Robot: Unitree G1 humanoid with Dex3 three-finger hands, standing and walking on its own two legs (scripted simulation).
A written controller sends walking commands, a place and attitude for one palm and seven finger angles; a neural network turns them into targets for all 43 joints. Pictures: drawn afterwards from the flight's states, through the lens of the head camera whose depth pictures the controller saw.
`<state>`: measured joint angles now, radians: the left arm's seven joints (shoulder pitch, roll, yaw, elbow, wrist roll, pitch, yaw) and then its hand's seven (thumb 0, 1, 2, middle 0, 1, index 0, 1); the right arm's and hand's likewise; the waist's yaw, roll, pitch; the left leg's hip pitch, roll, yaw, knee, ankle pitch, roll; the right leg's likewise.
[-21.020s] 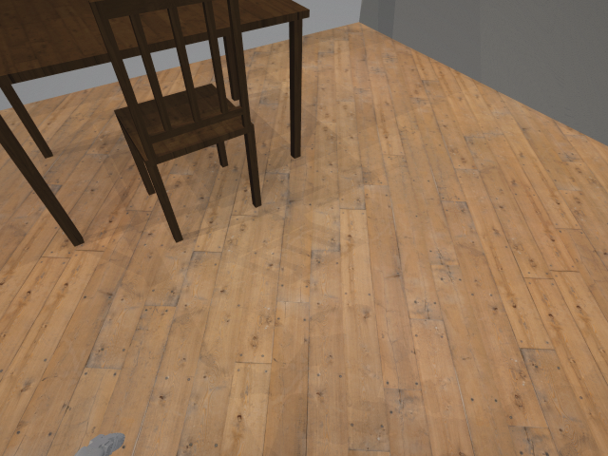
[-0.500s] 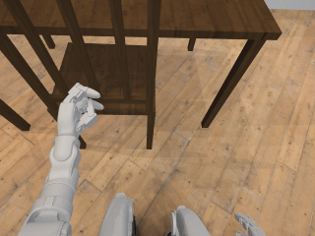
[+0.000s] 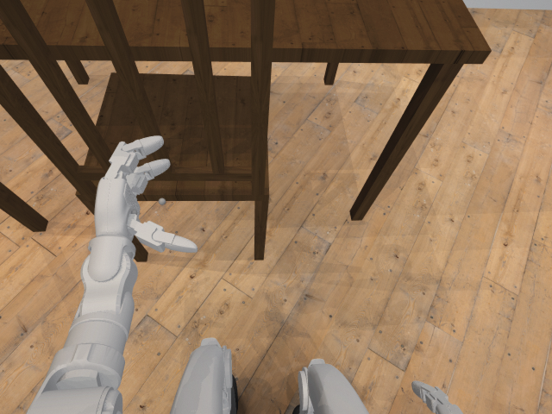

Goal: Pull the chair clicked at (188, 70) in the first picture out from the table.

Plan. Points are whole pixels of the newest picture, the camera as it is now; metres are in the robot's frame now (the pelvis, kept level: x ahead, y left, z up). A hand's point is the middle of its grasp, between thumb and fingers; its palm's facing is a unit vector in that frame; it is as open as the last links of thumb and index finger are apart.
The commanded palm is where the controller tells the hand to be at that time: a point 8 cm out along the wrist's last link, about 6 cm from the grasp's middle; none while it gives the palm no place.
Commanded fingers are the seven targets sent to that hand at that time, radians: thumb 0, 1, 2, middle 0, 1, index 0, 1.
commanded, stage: open the thumb and straighten the fingers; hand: left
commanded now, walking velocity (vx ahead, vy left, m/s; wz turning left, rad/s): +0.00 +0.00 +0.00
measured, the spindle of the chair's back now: (140, 103) +0.56 +0.21 +0.06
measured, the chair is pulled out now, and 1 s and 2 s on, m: -0.08 -0.08 -0.08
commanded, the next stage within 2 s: draw the fingers out of the gap in 0.20 s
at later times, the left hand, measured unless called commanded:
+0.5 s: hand (152, 212) +0.38 +0.17 +0.03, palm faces +0.06 -1.00 -0.04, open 17.5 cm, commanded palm +0.35 +0.22 +0.03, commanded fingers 0.00 -0.55 0.20 0.00 0.00 0.00 0.00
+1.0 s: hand (151, 272) +0.30 +0.16 +0.02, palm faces +0.04 -1.00 -0.03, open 17.5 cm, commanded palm +0.28 +0.22 +0.03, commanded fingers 0.00 -0.55 0.20 0.00 0.00 0.00 0.00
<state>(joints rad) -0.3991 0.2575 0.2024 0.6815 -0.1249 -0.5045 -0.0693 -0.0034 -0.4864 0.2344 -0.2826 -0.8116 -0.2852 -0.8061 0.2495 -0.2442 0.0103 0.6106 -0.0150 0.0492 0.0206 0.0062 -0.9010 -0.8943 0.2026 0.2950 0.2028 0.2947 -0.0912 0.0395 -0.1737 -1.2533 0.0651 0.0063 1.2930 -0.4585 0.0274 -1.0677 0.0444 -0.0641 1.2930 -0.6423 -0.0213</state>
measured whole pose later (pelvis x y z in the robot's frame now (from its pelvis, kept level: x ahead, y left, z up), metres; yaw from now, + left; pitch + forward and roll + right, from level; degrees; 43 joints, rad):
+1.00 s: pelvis +0.00 +0.00 +0.01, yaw +1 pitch +21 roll -4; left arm 0.02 0.20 0.08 0.33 -0.16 -0.50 -0.07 -0.01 -0.55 0.20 0.00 0.00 -0.01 0.00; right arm 0.18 -0.23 0.02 0.53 0.00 0.03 0.01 0.01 -0.90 -0.89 0.20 0.30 0.20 0.29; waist -0.04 0.03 -0.17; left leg -1.19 0.05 0.00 1.28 -0.46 0.03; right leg -1.00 0.04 -0.07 1.28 -0.64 -0.02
